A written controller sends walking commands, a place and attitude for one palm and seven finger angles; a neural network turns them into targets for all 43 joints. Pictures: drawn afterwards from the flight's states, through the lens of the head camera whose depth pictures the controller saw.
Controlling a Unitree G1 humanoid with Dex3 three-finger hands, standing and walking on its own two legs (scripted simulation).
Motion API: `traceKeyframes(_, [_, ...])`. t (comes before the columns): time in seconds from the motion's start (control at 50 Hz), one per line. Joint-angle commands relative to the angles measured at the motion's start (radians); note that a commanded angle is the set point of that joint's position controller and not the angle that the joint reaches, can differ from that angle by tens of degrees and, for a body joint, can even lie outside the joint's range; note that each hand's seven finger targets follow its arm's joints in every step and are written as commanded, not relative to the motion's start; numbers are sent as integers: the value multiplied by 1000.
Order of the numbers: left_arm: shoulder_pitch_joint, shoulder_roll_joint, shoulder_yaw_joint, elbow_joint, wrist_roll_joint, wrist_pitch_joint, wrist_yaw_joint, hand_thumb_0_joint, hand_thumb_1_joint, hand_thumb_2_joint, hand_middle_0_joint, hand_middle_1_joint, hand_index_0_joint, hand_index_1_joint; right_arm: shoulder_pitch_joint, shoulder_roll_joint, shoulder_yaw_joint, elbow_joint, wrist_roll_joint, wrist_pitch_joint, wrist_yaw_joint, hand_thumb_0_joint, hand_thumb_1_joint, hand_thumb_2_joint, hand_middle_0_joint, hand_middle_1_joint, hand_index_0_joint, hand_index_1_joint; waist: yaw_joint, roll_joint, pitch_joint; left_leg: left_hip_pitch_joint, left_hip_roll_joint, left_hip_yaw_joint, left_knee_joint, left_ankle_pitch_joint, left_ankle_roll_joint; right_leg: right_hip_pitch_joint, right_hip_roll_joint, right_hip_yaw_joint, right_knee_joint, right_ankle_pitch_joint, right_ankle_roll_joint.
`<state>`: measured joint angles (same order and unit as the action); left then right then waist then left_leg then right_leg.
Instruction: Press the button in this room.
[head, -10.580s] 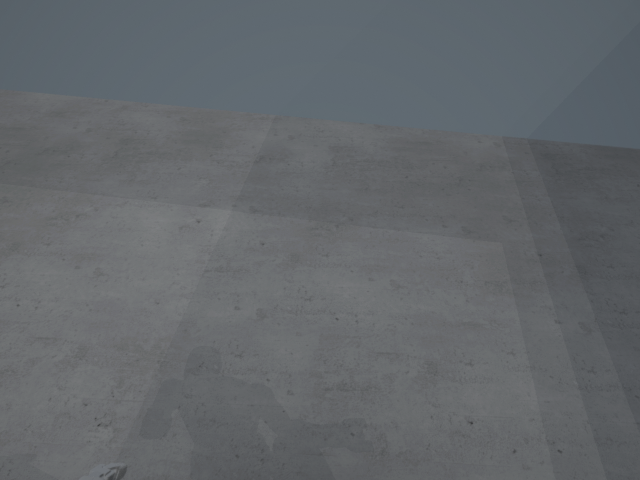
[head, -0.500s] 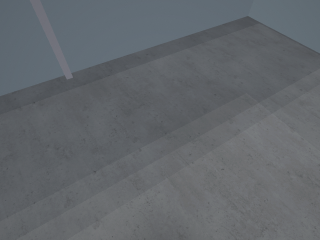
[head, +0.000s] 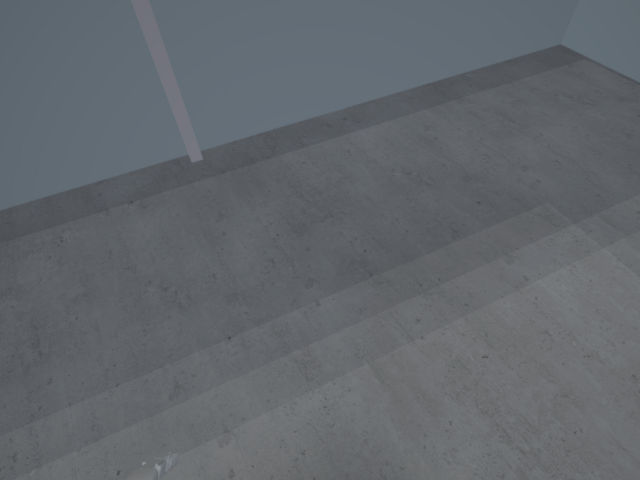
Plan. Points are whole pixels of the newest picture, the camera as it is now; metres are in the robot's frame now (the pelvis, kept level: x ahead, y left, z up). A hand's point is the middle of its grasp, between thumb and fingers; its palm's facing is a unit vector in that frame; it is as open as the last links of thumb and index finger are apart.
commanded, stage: turn or walk to find it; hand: left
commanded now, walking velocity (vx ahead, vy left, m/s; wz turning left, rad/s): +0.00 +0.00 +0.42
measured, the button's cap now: out of the picture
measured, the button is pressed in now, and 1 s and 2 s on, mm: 0 0 0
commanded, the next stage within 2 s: none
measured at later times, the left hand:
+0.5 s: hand out of the picture -0.07 +0.22 -0.18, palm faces +0.31 -0.92 -0.25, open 7.4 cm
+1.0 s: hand out of the picture -0.03 +0.21 -0.14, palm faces +0.43 -0.85 -0.29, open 7.4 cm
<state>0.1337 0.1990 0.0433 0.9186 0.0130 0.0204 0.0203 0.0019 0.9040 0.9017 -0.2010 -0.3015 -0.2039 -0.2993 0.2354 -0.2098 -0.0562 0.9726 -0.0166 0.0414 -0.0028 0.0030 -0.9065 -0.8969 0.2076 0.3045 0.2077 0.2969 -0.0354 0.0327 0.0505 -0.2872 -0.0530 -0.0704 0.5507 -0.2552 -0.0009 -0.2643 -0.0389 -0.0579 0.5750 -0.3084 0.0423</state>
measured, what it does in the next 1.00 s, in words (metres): steps on the spot, turning left: left foot, then right foot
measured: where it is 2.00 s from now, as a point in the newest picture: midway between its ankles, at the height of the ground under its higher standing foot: outside the picture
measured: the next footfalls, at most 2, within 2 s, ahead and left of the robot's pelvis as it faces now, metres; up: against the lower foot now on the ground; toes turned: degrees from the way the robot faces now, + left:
left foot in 0.48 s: -0.04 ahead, +0.13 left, +0.00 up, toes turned +20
right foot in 0.94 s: +0.04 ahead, -0.09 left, +0.00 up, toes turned +21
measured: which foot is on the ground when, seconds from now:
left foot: down 0.00-0.00, up 0.02-0.46, down 0.48-0.94, up 0.96-1.00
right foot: down 0.00-0.48, up 0.50-0.92, down 0.94-1.00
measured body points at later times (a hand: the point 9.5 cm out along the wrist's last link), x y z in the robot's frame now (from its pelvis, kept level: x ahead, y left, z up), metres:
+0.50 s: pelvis -0.03 +0.02 -0.01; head -0.01 +0.04 +0.44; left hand -0.09 +0.27 -0.16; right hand +0.12 -0.22 -0.14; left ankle -0.07 +0.12 -0.74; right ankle +0.00 -0.10 -0.73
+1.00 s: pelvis -0.04 -0.02 +0.00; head -0.01 -0.04 +0.45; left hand -0.05 +0.25 -0.11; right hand +0.10 -0.22 -0.17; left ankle -0.09 +0.11 -0.70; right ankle +0.00 -0.10 -0.73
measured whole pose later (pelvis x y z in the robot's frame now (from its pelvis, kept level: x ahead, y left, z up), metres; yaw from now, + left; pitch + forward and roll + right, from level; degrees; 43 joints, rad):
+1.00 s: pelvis -0.04 -0.02 +0.00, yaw +27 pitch -1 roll +2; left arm 0.15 0.18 0.03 0.91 0.02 0.00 0.02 0.00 0.90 0.90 -0.20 -0.30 -0.21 -0.30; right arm 0.23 -0.23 -0.07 0.98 -0.02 0.06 0.00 0.00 -0.91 -0.90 0.21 0.30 0.21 0.30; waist -0.03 0.06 0.06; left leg -0.37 -0.06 -0.08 0.78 -0.43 -0.02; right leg -0.26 -0.05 -0.10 0.58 -0.30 -0.03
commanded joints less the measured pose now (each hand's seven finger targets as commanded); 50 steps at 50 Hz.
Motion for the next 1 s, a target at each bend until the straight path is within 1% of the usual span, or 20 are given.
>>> traceKeyframes(0.0, [155,241,63,-44,3,-30,21,0,900,900,-200,-300,-200,-300,-38,-119,-48,-107,-4,-4,-2,0,-900,-900,200,300,200,300,94,-336,-96,-262,25,-23,444,-335,-23,160,-451,385,-317,232,-196])
traceKeyframes(0.04, [44,184,47,-68,2,-26,19,0,900,900,-200,-300,-200,-300,-30,-110,-52,-68,-5,10,8,0,-900,-900,200,300,200,300,37,-156,3,-269,55,-26,637,-219,-25,45,-349,256,-312,149,-188])
traceKeyframes(0.1, [4,138,33,-76,5,-33,17,0,900,900,-200,-300,-200,-300,39,-89,-48,-33,-6,18,20,0,-900,-900,200,300,200,300,5,-176,0,-254,77,15,680,-101,-51,42,-272,87,-294,182,-140])
traceKeyframes(0.2, [89,159,38,-41,10,-32,15,0,900,900,-200,-300,-200,-300,-22,-87,-41,-39,-5,21,20,0,-900,-900,200,300,200,300,48,-193,7,-238,95,54,566,-129,-71,86,-297,57,-296,188,-154])
traceKeyframes(0.32, [159,200,51,-3,20,-25,13,0,900,900,-200,-300,-200,-300,-98,-67,-20,-59,5,4,18,0,-900,-900,200,300,200,300,89,-227,-51,-160,94,121,292,-218,-63,181,-328,27,-217,400,-183])
traceKeyframes(0.38, [157,218,57,11,18,-19,10,0,900,900,-200,-300,-200,-300,-76,-66,-14,-57,10,-8,12,0,-900,-900,200,300,200,300,74,-229,-88,-64,78,160,134,-180,-47,178,-334,2,-152,466,-170])
traceKeyframes(0.42, [131,209,58,13,9,-11,8,0,900,900,-200,-300,-200,-300,-12,-87,-17,-42,8,-19,12,0,-900,-900,200,300,200,300,30,-190,-104,99,84,166,-91,0,-32,89,-304,-63,-50,379,-100])
traceKeyframes(0.44, [138,176,53,0,-1,-4,4,0,900,900,-200,-300,-200,-300,17,-146,-30,-42,4,-29,12,0,-900,-900,200,300,200,300,9,-30,-125,235,171,51,-181,117,4,-49,-244,-112,88,230,-42])
traceKeyframes(0.46, [129,111,37,-36,-4,1,-3,0,900,900,-200,-300,-200,-300,47,-246,-52,-46,-4,-32,9,0,-900,-900,200,300,200,300,-8,262,-104,310,417,-261,-227,406,113,-293,-113,-147,285,-226,30])
traceKeyframes(0.48, [66,110,24,-61,6,11,0,0,900,900,-200,-300,-200,-300,79,-280,-58,-36,-3,-24,1,0,-900,-900,200,300,200,300,-34,206,-93,243,488,-283,-235,481,190,-299,-95,-61,427,-329,26])
traceKeyframes(0.5, [36,103,27,-52,7,21,6,0,900,900,-200,-300,-200,-300,68,-260,-54,-26,-4,-28,-10,0,-900,-900,200,300,200,300,-27,258,-100,206,437,-254,-233,454,173,-304,-93,5,490,-300,26])
traceKeyframes(0.58, [76,125,36,1,4,16,-10,0,900,900,-200,-300,-200,-300,-68,-182,-24,-67,-1,-37,-17,0,-900,-900,200,300,200,300,33,121,-41,146,294,-102,-234,424,143,-272,-79,24,547,-96,38])
traceKeyframes(0.68, [56,118,30,-18,2,16,-5,0,900,900,-200,-300,-200,-300,-27,-186,-33,-66,0,-36,-14,0,-900,-900,200,300,200,300,16,81,-49,176,291,-144,-235,402,165,-256,-61,30,454,-97,51])
traceKeyframes(0.78, [12,98,25,-50,-2,10,-1,0,900,900,-200,-300,-200,-300,-11,-189,-43,-69,-8,-26,-12,0,-900,-900,200,300,200,300,0,115,-57,157,286,-218,-206,404,178,-186,-29,28,277,-148,40])
traceKeyframes(0.86, [101,98,24,-40,-8,-6,3,0,900,900,-200,-300,-200,-300,-46,-189,-50,-81,-6,-21,-9,0,-900,-900,200,300,200,300,44,114,-105,93,242,-236,-125,434,146,0,9,3,-8,-20,26])
traceKeyframes(0.88, [132,110,27,-32,-7,-14,5,0,900,900,-200,-300,-200,-300,-47,-174,-50,-83,0,-21,-7,0,-900,-900,200,300,200,300,61,80,-118,35,207,-219,-81,369,110,106,-2,3,-149,92,22])
traceKeyframes(0.9, [159,163,36,-28,2,-26,10,0,900,900,-200,-300,-200,-300,-32,-136,-46,-85,9,-22,0,0,-900,-900,200,300,200,300,70,-44,-129,-103,142,-161,16,194,51,252,-111,104,-247,148,-5])
traceKeyframes(0.92, [176,244,53,-29,15,-33,18,0,900,900,-200,-300,-200,-300,-28,-67,-32,-110,11,-25,5,0,-900,-900,200,300,200,300,76,-304,-110,-289,-6,8,217,-194,-20,323,-365,344,-281,265,-108])
traceKeyframes(0.94, [166,252,57,-44,3,-33,16,0,900,900,-200,-300,-200,-300,-40,-119,-48,-108,-2,-5,0,0,-900,-900,200,300,200,300,89,-334,-85,-255,16,-21,412,-328,-23,144,-446,381,-321,220,-179])
traceKeyframes(0.98, [62,193,47,-70,3,-26,16,0,900,900,-200,-300,-200,-300,-46,-119,-56,-76,-5,12,10,0,-900,-900,200,300,200,300,42,-174,21,-264,49,-36,629,-222,-21,3,-359,285,-340,77,-184])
